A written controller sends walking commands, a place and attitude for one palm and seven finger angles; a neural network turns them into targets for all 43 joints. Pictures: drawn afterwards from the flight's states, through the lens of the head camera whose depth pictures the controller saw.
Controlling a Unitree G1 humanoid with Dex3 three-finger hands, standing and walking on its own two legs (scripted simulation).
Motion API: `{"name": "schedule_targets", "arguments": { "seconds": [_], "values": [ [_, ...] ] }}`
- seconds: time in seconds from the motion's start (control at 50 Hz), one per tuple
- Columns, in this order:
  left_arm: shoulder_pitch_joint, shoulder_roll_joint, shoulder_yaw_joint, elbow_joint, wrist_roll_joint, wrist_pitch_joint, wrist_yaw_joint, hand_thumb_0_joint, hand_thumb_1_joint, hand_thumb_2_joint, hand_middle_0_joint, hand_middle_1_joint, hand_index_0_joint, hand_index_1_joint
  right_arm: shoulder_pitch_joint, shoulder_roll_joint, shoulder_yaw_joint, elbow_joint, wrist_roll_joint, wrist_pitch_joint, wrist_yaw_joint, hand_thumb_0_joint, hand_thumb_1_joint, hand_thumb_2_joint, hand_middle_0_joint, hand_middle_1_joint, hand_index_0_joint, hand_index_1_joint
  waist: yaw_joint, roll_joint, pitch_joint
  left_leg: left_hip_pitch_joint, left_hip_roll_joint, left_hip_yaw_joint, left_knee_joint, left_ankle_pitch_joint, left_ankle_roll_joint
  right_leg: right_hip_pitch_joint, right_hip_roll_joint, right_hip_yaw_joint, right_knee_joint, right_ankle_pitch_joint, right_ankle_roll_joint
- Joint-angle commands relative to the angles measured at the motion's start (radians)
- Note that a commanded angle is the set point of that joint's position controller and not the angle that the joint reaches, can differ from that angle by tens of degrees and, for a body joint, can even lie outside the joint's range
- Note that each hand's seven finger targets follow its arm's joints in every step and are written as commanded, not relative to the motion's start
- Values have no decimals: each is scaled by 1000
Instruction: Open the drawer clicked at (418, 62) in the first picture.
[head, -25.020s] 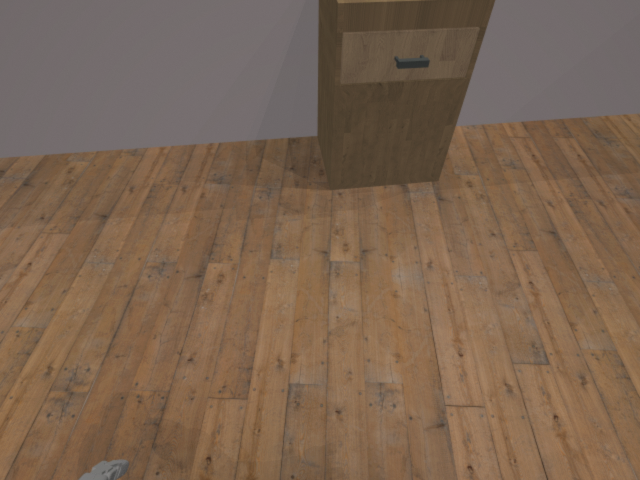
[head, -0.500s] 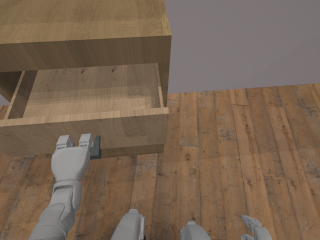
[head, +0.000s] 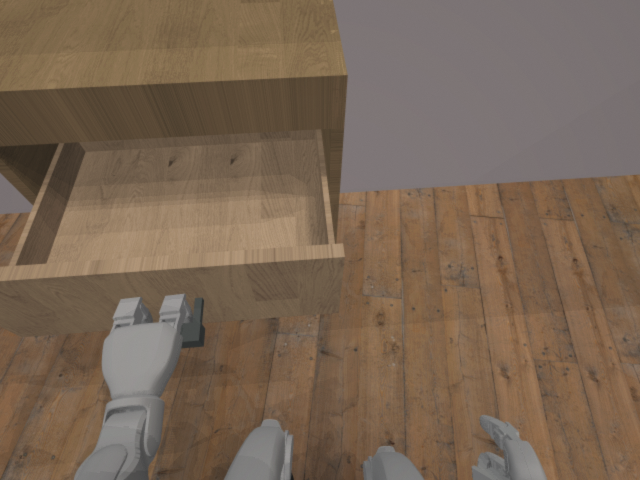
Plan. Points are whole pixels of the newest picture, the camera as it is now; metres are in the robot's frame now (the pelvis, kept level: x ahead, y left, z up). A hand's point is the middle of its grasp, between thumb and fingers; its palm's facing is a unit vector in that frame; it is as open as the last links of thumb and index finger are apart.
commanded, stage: pull the drawer open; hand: left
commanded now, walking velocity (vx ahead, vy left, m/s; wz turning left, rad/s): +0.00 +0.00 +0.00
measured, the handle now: (161, 322) +0.31 +0.24 -0.04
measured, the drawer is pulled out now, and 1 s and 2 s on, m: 0.23 0.30 0.29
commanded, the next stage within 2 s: open the thumb to release the handle in 1.18 s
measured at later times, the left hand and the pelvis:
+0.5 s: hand (157, 392) +0.23 +0.23 -0.06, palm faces -0.03 -0.04 -1.00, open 5.7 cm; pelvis +0.00 -0.01 +0.00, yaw +0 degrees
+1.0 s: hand (153, 422) +0.20 +0.22 -0.06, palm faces -0.05 -0.06 -1.00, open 5.7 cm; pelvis +0.00 -0.01 -0.01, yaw +1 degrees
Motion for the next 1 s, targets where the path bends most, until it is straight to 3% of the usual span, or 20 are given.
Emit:
{"name": "schedule_targets", "arguments": {
  "seconds": [0.0, 0.08, 0.1, 0.18, 0.22, 0.24, 0.28, 0.3, 0.44, 0.48, 0.5, 0.54, 0.66, 0.72, 0.76, 0.84, 0.98],
  "values": [
    [54, 103, 85, -140, -31, 31, 31, 0, 900, 900, -400, -1350, -400, -1350, -29, -131, -39, -136, -1, -33, -4, 0, -900, -900, 200, 300, 200, 300, 33, -29, -270, 381, -29, 6, -138, 301, 15, 61, 13, -60, -180, 364, -57],
    [104, 123, 110, -165, -27, 24, 33, 0, 900, 900, -400, -1350, -400, -1350, -53, -130, -34, -139, -1, -32, -5, 0, -900, -900, 200, 300, 200, 300, 44, -40, -283, 375, -32, 11, -128, 308, 15, 65, 11, -48, -170, 385, -55],
    [121, 98, 86, -174, -29, 25, 32, 0, 900, 900, -400, -1350, -400, -1350, -46, -128, -36, -146, -4, -35, -3, 0, -900, -900, 200, 300, 200, 300, 37, -36, -261, 374, -30, 7, -129, 305, 15, 63, 12, -53, -174, 382, -57],
    [156, 115, 107, -193, -24, 22, 39, 0, 900, 900, -400, -1350, -400, -1350, -64, -128, -32, -148, -5, -34, -3, 0, -900, -900, 200, 300, 200, 300, 44, -40, -272, 371, -31, 8, -120, 310, 14, 56, 9, -50, -161, 389, -55],
    [157, 94, 80, -225, -24, 22, 41, 0, 900, 900, -400, -1350, -400, -1350, -68, -128, -32, -154, -7, -35, 1, 0, -900, -900, 200, 300, 200, 300, 38, -22, -268, 373, -32, 9, -120, 300, 15, 49, 7, -53, -162, 379, -55],
    [176, 98, 92, -208, -26, 24, 42, 0, 900, 900, -400, -1350, -400, -1350, -63, -125, -34, -153, -7, -36, -1, 0, -900, -900, 200, 300, 200, 300, 37, -49, -250, 362, -32, 8, -118, 289, 16, 52, 9, -54, -167, 374, -55],
    [179, 109, 103, -213, -27, 22, 41, 0, 900, 900, -400, -1350, -400, -1350, -75, -125, -29, -152, -6, -36, -3, 0, -900, -900, 200, 300, 200, 300, 42, -52, -258, 344, -35, 12, -110, 279, 17, 54, 5, -45, -164, 375, -53],
    [195, 106, 105, -198, -30, 24, 42, 0, 900, 900, -400, -1350, -400, -1350, -64, -121, -32, -153, -6, -39, -4, 0, -900, -900, 200, 300, 200, 300, 40, -54, -231, 332, -35, 12, -112, 266, 17, 57, 6, -46, -171, 369, -54],
    [253, 92, 91, -242, -33, 26, 36, 0, 900, 900, -400, -1350, -400, -1350, -78, -118, -31, -163, -5, -40, -4, 0, -900, -900, 200, 300, 200, 300, 48, -58, -259, 350, -36, 11, -111, 279, 18, 65, 5, -45, -165, 379, -54],
    [293, 112, 108, -263, -32, 18, 38, 0, 900, 900, -400, -1350, -400, -1350, -92, -120, -24, -171, -5, -37, -3, 0, -900, -900, 200, 300, 200, 300, 65, -30, -281, 359, -38, 12, -108, 301, 14, 67, 6, -39, -149, 396, -57],
    [313, 87, 88, -253, -38, 21, 36, 0, 900, 900, -400, -1350, -400, -1350, -81, -117, -26, -176, -6, -39, -1, 0, -900, -900, 200, 300, 200, 300, 54, -46, -245, 349, -37, 9, -110, 291, 16, 69, 7, -46, -158, 395, -57],
    [313, 94, 92, -262, -35, 18, 34, 0, 900, 900, -400, -1350, -400, -1350, -89, -117, -24, -176, -7, -37, 0, 0, -900, -900, 200, 300, 200, 300, 52, -52, -234, 338, -37, 9, -109, 276, 17, 59, 6, -44, -159, 380, -56],
    [355, 111, 117, -295, -30, 0, 40, 0, 900, 900, -400, -1350, -400, -1350, -99, -118, -23, -185, -13, -39, 2, 0, -900, -900, 200, 300, 200, 300, 62, -38, -251, 335, -35, 6, -96, 293, 15, 60, 4, -41, -142, 403, -59],
    [364, 88, 85, -311, -23, -6, 37, 0, 900, 900, -400, -1350, -400, -1350, -112, -120, -21, -191, -14, -35, 4, 0, -900, -900, 200, 300, 200, 300, 52, -48, -239, 338, -37, 7, -89, 282, 18, 35, 4, -40, -140, 390, -57],
    [395, 107, 111, -323, -29, -7, 39, 0, 900, 900, -400, -1350, -400, -1350, -104, -117, -22, -196, -16, -40, 6, 0, -900, -900, 200, 300, 200, 300, 65, -37, -251, 334, -36, 4, -93, 288, 16, 55, 5, -44, -135, 393, -61],
    [420, 90, 93, -337, -31, -20, 34, 0, 900, 900, -400, -1350, -400, -1350, -111, -115, -21, -202, -17, -40, 5, 0, -900, -900, 200, 300, 200, 300, 59, -55, -239, 320, -38, 7, -82, 272, 20, 48, 2, -41, -134, 394, -58],
    [447, 127, 140, -346, -27, -44, 37, 0, 900, 900, -400, -1350, -400, -1350, -126, -113, -12, -204, -21, -39, 3, 0, -900, -900, 200, 300, 200, 300, 70, -65, -239, 287, -43, 11, -59, 260, 20, 43, -2, -24, -118, 407, -57]
  ]
}}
